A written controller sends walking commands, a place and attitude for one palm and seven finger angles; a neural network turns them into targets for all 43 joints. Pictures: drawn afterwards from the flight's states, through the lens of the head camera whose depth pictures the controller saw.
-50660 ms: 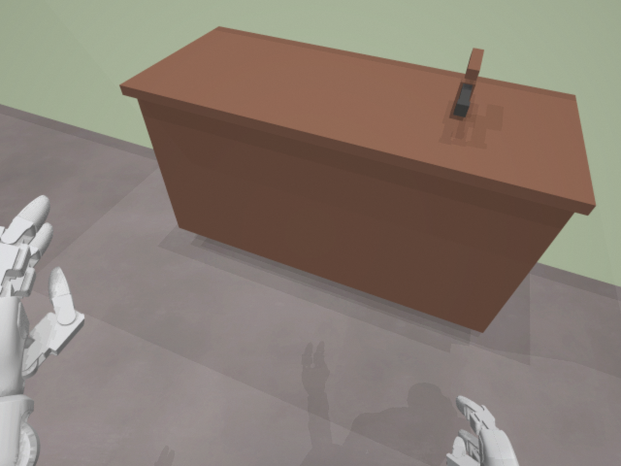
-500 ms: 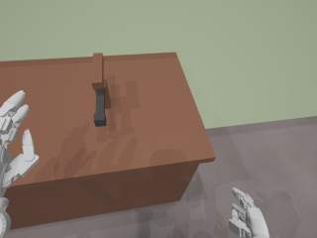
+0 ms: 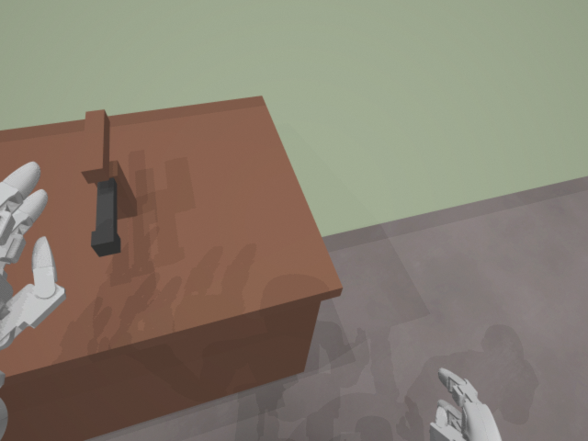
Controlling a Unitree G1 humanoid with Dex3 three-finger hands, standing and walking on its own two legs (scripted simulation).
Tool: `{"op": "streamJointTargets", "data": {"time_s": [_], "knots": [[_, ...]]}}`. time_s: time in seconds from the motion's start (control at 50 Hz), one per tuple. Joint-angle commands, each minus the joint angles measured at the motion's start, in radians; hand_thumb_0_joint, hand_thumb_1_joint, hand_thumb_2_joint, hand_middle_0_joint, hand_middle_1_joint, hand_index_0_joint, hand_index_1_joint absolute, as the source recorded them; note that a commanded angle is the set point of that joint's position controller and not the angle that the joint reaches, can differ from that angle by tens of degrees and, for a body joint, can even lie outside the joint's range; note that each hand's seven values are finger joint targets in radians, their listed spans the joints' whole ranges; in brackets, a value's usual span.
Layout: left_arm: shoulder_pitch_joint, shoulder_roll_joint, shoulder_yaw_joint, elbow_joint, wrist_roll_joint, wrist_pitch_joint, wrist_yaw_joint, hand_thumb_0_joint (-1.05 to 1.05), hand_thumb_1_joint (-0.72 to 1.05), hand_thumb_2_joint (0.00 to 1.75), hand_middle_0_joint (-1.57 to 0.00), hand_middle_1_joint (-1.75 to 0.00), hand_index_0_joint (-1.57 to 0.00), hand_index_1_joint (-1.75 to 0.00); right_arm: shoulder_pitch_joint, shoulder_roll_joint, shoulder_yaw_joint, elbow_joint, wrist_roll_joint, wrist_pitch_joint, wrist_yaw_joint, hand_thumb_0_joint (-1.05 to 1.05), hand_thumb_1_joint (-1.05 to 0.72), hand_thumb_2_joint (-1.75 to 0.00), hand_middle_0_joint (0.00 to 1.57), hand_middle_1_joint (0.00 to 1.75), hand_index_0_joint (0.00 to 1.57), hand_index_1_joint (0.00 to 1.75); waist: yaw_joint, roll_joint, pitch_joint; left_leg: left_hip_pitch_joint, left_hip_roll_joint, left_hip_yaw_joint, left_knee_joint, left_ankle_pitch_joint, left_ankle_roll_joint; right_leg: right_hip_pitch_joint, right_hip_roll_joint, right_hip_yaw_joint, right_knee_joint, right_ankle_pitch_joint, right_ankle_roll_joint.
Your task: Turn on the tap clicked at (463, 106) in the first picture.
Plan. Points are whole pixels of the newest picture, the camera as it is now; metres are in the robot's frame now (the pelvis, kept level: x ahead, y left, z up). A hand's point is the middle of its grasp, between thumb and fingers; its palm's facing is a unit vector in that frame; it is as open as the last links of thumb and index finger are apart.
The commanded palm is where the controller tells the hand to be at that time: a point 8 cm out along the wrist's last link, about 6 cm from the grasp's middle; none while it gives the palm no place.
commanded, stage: shuffle to correct the standing spot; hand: left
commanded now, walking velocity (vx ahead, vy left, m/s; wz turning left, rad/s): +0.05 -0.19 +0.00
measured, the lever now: (106, 242) +0.35 +0.28 +0.05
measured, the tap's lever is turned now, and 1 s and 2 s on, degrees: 0 0 0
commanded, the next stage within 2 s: none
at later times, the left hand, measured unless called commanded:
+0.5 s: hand (60, 299) +0.21 +0.23 +0.17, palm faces +0.32 -0.87 -0.37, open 7.4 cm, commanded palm +0.16 +0.27 +0.18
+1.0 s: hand (60, 301) +0.21 +0.23 +0.17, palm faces +0.31 -0.88 -0.37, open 7.4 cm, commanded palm +0.16 +0.27 +0.18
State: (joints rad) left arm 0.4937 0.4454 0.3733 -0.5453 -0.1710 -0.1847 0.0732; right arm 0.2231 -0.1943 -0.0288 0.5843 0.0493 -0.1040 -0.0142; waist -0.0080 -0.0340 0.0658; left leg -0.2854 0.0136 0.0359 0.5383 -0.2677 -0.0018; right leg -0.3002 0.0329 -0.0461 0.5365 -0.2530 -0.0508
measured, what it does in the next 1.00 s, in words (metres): stands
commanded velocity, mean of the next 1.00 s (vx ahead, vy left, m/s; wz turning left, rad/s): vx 0.03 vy -0.20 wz -0.01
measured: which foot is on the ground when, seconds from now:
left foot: down 0.00-1.00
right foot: down 0.00-1.00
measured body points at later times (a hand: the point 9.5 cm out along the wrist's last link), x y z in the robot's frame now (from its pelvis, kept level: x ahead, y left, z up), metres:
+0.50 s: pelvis +0.01 -0.01 +0.00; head +0.03 -0.01 +0.45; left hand +0.19 +0.27 +0.19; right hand +0.20 -0.24 -0.07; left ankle +0.01 +0.12 -0.73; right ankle +0.02 -0.08 -0.73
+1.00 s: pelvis +0.00 -0.01 +0.01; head +0.03 +0.00 +0.45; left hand +0.19 +0.27 +0.19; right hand +0.18 -0.24 -0.08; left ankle +0.01 +0.12 -0.73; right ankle +0.02 -0.08 -0.73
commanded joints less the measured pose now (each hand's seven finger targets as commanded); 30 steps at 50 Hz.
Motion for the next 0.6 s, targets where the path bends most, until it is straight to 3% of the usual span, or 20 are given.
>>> {"op": "streamJointTargets", "data": {"time_s": [0.0,0.04,0.1,0.18,0.2,0.22,0.24,0.32,0.4,0.5,0.52,0.58], "knots": [[0.005,0.176,0.151,-0.174,-0.006,-0.049,0.022,0.0,0.9,0.9,-0.2,-0.3,-0.2,-0.3,-0.088,-0.117,-0.053,-0.167,0.011,-0.051,-0.019,0.0,-0.9,-0.9,0.2,0.3,0.2,0.3,0.034,0.103,-0.188,0.099,0.157,-0.153,-0.096,0.208,0.034,0.038,-0.144,0.114,-0.076,0.199,0.038],[-0.007,0.168,0.138,-0.159,-0.006,-0.042,0.021,0.0,0.9,0.9,-0.2,-0.3,-0.2,-0.3,-0.087,-0.121,-0.054,-0.168,0.013,-0.048,-0.022,0.0,-0.9,-0.9,0.2,0.3,0.2,0.3,0.032,0.064,-0.188,0.092,0.154,-0.146,-0.094,0.193,0.033,0.05,-0.144,0.108,-0.084,0.192,0.039],[-0.016,0.162,0.119,-0.157,-0.009,-0.034,0.019,0.0,0.9,0.9,-0.2,-0.3,-0.2,-0.3,-0.067,-0.126,-0.057,-0.165,0.018,-0.054,-0.022,0.0,-0.9,-0.9,0.2,0.3,0.2,0.3,0.033,0.002,-0.187,0.094,0.114,-0.093,-0.051,0.115,0.027,0.058,-0.184,0.153,-0.146,0.214,0.029],[-0.024,0.165,0.115,-0.177,-0.008,-0.028,0.027,0.0,0.9,0.9,-0.2,-0.3,-0.2,-0.3,-0.068,-0.124,-0.054,-0.161,0.014,-0.06,-0.025,0.0,-0.9,-0.9,0.2,0.3,0.2,0.3,0.031,0.019,-0.193,0.117,0.098,-0.065,-0.048,0.136,0.024,0.081,-0.203,0.163,-0.158,0.279,0.019],[-0.029,0.164,0.113,-0.185,-0.007,-0.027,0.027,0.0,0.9,0.9,-0.2,-0.3,-0.2,-0.3,-0.071,-0.123,-0.053,-0.162,0.016,-0.06,-0.025,0.0,-0.9,-0.9,0.2,0.3,0.2,0.3,0.032,0.014,-0.19,0.123,0.099,-0.066,-0.051,0.157,0.024,0.084,-0.201,0.158,-0.157,0.298,0.022],[-0.04,0.188,0.132,-0.195,-0.006,-0.024,0.032,0.0,0.9,0.9,-0.2,-0.3,-0.2,-0.3,-0.084,-0.123,-0.053,-0.159,0.015,-0.059,-0.028,0.0,-0.9,-0.9,0.2,0.3,0.2,0.3,0.031,0.047,-0.192,0.132,0.104,-0.071,-0.061,0.184,0.022,0.091,-0.201,0.152,-0.146,0.313,0.021],[-0.041,0.167,0.116,-0.197,-0.005,-0.025,0.032,0.0,0.9,0.9,-0.2,-0.3,-0.2,-0.3,-0.08,-0.121,-0.051,-0.158,0.013,-0.056,-0.028,0.0,-0.9,-0.9,0.2,0.3,0.2,0.3,0.029,0.047,-0.198,0.136,0.107,-0.079,-0.067,0.203,0.022,0.096,-0.192,0.142,-0.139,0.308,0.022],[-0.039,0.174,0.123,-0.198,-0.004,-0.016,0.032,0.0,0.9,0.9,-0.2,-0.3,-0.2,-0.3,-0.101,-0.118,-0.05,-0.163,0.016,-0.044,-0.026,0.0,-0.9,-0.9,0.2,0.3,0.2,0.3,0.033,0.081,-0.186,0.149,0.132,-0.11,-0.082,0.251,0.027,0.083,-0.175,0.124,-0.132,0.289,0.032],[-0.035,0.156,0.107,-0.161,-0.006,-0.006,0.026,0.0,0.9,0.9,-0.2,-0.3,-0.2,-0.3,-0.102,-0.116,-0.046,-0.167,0.013,-0.033,-0.025,0.0,-0.9,-0.9,0.2,0.3,0.2,0.3,0.031,0.037,-0.175,0.13,0.13,-0.098,-0.074,0.181,0.032,0.076,-0.175,0.13,-0.165,0.256,0.045],[-0.065,0.14,0.081,-0.164,-0.003,0.004,0.025,0.0,0.9,0.9,-0.2,-0.3,-0.2,-0.3,-0.113,-0.115,-0.037,-0.174,0.013,-0.03,-0.024,0.0,-0.9,-0.9,0.2,0.3,0.2,0.3,0.031,0.037,-0.156,0.127,0.129,-0.111,-0.098,0.123,0.034,0.05,-0.167,0.129,-0.184,0.176,0.04],[-0.081,0.156,0.09,-0.182,-0.002,0.005,0.029,0.0,0.9,0.9,-0.2,-0.3,-0.2,-0.3,-0.127,-0.115,-0.035,-0.174,0.016,-0.03,-0.025,0.0,-0.9,-0.9,0.2,0.3,0.2,0.3,0.03,0.073,-0.155,0.136,0.127,-0.113,-0.109,0.126,0.033,0.046,-0.167,0.13,-0.181,0.167,0.036],[-0.096,0.14,0.077,-0.188,0.004,0.003,0.034,0.0,0.9,0.9,-0.2,-0.3,-0.2,-0.3,-0.126,-0.115,-0.031,-0.174,0.011,-0.028,-0.023,0.0,-0.9,-0.9,0.2,0.3,0.2,0.3,0.031,0.095,-0.148,0.118,0.144,-0.134,-0.125,0.098,0.037,0.042,-0.149,0.128,-0.175,0.14,0.037]]}}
